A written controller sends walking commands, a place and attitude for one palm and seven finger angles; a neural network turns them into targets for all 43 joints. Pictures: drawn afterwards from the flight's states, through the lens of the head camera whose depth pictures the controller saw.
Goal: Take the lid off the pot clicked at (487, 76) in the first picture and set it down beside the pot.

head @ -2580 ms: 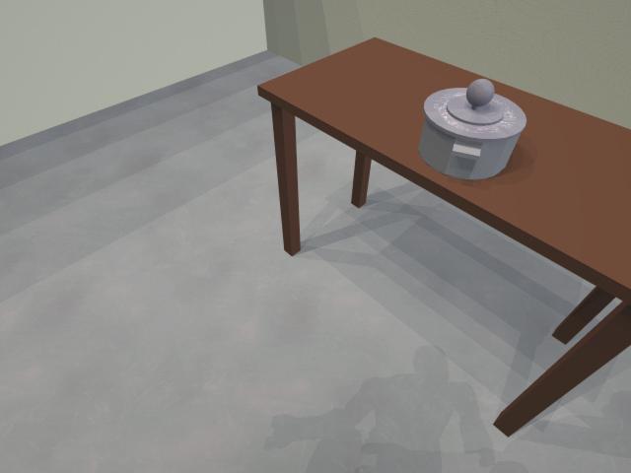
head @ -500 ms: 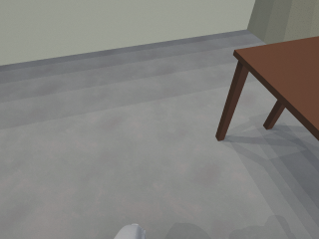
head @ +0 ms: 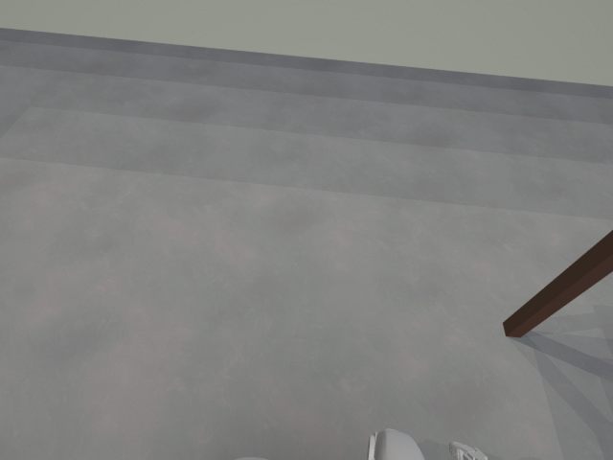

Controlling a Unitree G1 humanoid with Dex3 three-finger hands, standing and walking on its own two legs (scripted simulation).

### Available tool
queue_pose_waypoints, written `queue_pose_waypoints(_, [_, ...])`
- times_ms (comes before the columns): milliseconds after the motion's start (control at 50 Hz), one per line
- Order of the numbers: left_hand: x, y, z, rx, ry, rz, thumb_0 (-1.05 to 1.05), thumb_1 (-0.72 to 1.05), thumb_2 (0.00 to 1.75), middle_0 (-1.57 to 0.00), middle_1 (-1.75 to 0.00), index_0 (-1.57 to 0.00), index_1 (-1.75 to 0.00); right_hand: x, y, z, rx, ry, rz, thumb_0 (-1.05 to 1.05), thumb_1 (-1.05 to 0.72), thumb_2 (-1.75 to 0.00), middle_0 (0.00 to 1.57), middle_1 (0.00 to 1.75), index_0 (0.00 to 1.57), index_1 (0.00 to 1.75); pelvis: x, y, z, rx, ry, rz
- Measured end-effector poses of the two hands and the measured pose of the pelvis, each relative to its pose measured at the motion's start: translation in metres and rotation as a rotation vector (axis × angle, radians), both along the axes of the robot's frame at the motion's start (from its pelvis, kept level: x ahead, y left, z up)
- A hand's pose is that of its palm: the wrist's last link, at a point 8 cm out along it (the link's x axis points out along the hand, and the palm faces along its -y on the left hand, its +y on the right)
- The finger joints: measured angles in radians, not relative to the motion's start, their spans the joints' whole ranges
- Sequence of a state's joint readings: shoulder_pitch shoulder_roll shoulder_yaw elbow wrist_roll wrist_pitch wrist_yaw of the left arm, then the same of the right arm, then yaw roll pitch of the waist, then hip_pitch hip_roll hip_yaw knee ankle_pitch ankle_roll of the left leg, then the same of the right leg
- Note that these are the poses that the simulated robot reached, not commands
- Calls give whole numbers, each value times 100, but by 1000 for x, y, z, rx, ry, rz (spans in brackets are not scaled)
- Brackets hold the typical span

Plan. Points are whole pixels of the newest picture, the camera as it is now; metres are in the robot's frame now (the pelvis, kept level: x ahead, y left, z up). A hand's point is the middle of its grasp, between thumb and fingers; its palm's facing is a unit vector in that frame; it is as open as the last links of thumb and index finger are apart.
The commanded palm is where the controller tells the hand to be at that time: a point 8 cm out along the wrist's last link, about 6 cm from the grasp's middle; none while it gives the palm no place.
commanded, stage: turn to face it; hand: left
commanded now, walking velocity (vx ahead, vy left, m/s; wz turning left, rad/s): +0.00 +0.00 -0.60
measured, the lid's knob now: out of the picture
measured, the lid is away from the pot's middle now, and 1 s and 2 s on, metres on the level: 0.00 0.00 0.00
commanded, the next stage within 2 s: none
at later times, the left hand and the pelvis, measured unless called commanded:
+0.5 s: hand (238, 400) +0.21 +0.13 -0.16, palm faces -0.21 -0.95 -0.23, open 7.4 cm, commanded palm none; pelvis +0.11 -0.04 +0.01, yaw -14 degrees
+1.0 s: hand (228, 320) +0.34 +0.17 -0.16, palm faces -0.47 -0.86 -0.21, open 7.4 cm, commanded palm none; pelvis +0.16 +0.02 +0.01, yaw -33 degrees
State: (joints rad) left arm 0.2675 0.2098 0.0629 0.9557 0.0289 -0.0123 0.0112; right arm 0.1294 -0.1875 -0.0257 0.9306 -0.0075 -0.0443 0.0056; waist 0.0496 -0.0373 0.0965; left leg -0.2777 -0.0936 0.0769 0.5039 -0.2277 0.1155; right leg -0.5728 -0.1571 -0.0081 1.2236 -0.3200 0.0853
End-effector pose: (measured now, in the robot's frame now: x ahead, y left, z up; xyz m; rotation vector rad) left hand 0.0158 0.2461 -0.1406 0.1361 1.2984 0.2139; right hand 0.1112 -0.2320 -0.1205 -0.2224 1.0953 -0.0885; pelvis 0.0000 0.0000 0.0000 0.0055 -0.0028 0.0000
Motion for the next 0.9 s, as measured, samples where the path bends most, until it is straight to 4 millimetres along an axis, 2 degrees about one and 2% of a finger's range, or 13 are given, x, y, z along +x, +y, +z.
queue_pose_waypoints(60, [51,-5,7,-3,-79,-37,0,91,90,-20,-30,-19,-29,-6,-3,4,-6,23,-66,-1,-92,-89,20,30,21,30,19,-1,6,1,-5,-7])
queue_pose_waypoints(140, [98,-20,9,-21,-101,-87,0,91,90,-20,-30,-19,-29,-19,-10,2,-6,68,-136,-1,-93,-90,20,30,21,30,43,-6,8,4,-16,-39])
queue_pose_waypoints(340, [178,-68,1,-24,-58,-267,0,90,90,-20,-30,-20,-29,-67,-31,-33,44,258,-347,0,-91,-90,20,30,20,30,90,-34,-9,-2,-12,-179])
queue_pose_waypoints(400, [190,-74,5,-12,-68,-282,0,90,90,-20,-30,-20,-29,-72,-38,-31,45,306,-376,0,-91,-90,20,30,20,30,96,-41,-5,-10,-12,-203])
queue_pose_waypoints(460, [195,-73,12,3,-48,-290,0,90,90,-20,-30,-20,-29,-62,-46,-23,40,295,-397,0,-91,-90,20,30,20,29,102,-44,2,-8,-5,-232])
queue_pose_waypoints(580, [214,-64,18,19,-15,-343,0,90,90,-20,-30,-20,-29,-24,-56,-11,21,184,-431,0,-91,-90,19,30,20,29,116,-38,8,8,14,-296])
queue_pose_waypoints(680, [240,-47,14,16,-19,-384,0,90,90,-20,-30,-20,-30,13,-52,-1,-9,83,-449,0,-90,-90,19,30,20,29,130,-21,7,6,22,-360])
queue_pose_waypoints(760, [268,-28,2,5,-34,-415,1,90,90,-20,-30,-20,-30,37,-40,5,-51,-2,-469,0,-90,-90,19,30,20,29,143,-1,-2,-14,28,-409])
queue_pose_waypoints(820, [291,-19,-2,1,-42,-452,1,90,90,-20,-30,-20,-29,39,-25,14,-66,-26,-480,0,-90,-90,20,30,20,30,148,10,-1,-15,17,-454])
queue_pose_waypoints(900, [319,-16,5,-10,-61,-517,1,90,90,-20,-30,-20,-29,27,-7,24,-66,-11,-523,0,-90,-90,20,30,20,30,154,19,8,-33,14,-503])
